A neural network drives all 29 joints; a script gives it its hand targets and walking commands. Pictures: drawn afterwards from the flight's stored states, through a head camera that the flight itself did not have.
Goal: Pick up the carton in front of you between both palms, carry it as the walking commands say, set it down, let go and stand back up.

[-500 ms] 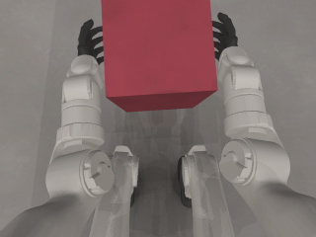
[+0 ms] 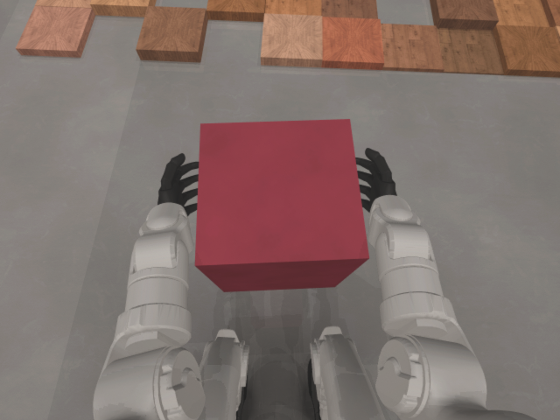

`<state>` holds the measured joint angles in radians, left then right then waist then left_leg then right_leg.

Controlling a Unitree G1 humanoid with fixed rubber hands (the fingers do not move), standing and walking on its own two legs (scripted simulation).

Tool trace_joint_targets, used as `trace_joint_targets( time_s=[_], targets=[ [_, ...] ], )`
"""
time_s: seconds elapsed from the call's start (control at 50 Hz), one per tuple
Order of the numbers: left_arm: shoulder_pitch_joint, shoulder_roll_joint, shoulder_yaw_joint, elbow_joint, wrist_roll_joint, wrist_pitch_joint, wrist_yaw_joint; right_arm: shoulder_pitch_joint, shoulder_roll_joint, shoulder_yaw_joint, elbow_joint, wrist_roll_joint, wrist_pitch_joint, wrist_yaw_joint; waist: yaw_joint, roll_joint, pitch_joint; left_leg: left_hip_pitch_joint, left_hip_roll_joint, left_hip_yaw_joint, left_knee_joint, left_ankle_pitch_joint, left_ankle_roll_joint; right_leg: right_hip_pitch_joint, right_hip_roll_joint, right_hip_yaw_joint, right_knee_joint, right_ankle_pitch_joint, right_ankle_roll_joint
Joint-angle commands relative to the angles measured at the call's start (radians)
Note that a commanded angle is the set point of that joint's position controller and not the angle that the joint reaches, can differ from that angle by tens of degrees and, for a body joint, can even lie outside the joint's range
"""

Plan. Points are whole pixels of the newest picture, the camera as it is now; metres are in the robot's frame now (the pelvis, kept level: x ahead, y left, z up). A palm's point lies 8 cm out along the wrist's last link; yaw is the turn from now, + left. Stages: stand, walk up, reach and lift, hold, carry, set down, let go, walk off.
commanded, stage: reach and lift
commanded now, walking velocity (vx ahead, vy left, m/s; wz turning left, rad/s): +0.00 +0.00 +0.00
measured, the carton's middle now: (277, 218) +0.43 +0.00 -0.10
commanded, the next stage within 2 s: hold in 1.74 s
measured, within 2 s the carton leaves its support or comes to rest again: neither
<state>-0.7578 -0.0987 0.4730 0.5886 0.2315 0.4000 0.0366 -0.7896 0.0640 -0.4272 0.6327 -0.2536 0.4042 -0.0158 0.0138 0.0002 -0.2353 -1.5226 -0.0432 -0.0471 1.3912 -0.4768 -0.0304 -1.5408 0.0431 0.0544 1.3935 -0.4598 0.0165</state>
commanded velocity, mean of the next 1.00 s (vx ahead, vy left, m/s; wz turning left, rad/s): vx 0.00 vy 0.00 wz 0.00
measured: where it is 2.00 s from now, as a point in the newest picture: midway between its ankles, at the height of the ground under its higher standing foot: (277, 414)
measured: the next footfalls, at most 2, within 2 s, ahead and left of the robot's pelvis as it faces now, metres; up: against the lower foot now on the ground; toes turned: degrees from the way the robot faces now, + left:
none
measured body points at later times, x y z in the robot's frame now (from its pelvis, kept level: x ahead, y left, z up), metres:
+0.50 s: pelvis +0.04 +0.00 +0.13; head +0.10 +0.00 +0.57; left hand +0.39 +0.16 +0.11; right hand +0.39 -0.15 +0.11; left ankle +0.07 +0.13 -0.57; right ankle +0.08 -0.12 -0.57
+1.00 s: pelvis +0.04 +0.01 +0.16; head +0.02 +0.00 +0.61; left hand +0.36 +0.16 +0.18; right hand +0.36 -0.15 +0.18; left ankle +0.07 +0.13 -0.57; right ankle +0.08 -0.12 -0.57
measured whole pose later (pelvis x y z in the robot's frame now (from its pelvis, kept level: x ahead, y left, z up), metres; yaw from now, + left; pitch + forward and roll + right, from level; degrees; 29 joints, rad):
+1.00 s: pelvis +0.04 +0.01 +0.16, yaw +0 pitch -5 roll +0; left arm -0.35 -0.18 0.33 0.40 0.31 0.60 -0.02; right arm -0.34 0.17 -0.33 0.40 -0.31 0.61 0.02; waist 0.00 0.00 0.02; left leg -0.18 -0.02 -0.06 0.49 -0.23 0.00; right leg -0.19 0.02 0.06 0.49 -0.22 0.01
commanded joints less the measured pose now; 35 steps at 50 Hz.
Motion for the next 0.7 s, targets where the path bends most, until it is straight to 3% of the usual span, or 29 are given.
trace_joint_targets(
  time_s=[0.0,0.42,0.58,0.68],
  targets=[
    [-0.586,-1.054,-0.577,0.064,-0.156,-0.014,-0.262,-0.537,1.090,0.537,0.050,0.161,-0.023,0.239,-0.004,-0.016,-0.723,0.454,-0.124,0.059,-0.217,0.215,0.009,0.568,0.118,-0.046,-0.223,0.224,-0.002],
    [-0.176,-1.073,-0.695,-0.040,-0.140,0.009,-0.266,-0.151,1.102,0.658,-0.082,0.167,0.001,0.244,-0.010,-0.001,-0.390,1.027,-0.079,-0.025,-0.666,0.398,0.031,1.090,0.075,0.020,-0.663,0.393,-0.024],
    [-0.045,-1.056,-0.758,-0.126,-0.163,0.078,-0.266,-0.021,1.082,0.714,-0.176,0.188,0.070,0.243,-0.016,0.002,-0.234,1.239,-0.061,-0.037,-0.836,0.475,0.027,1.301,0.060,0.027,-0.835,0.473,-0.020],
    [0.011,-1.039,-0.779,-0.188,-0.180,0.139,-0.267,0.027,1.064,0.742,-0.252,0.208,0.136,0.244,-0.015,0.000,-0.111,1.339,-0.050,-0.039,-0.939,0.463,0.027,1.395,0.050,0.024,-0.938,0.457,-0.016]
  ],
)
